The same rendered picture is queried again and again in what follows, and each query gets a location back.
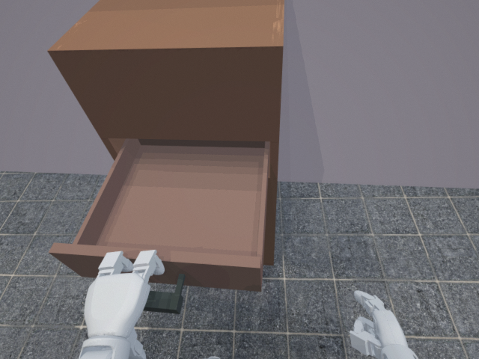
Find robot right hand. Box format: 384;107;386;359
350;290;408;359

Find robot left forearm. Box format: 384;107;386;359
79;335;131;359

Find robot left hand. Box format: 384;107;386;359
84;250;165;359

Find cabinet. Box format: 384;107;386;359
47;0;284;266

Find handle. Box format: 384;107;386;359
143;274;186;314

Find robot right forearm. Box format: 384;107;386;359
380;344;418;359

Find drawer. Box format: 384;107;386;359
49;138;269;292

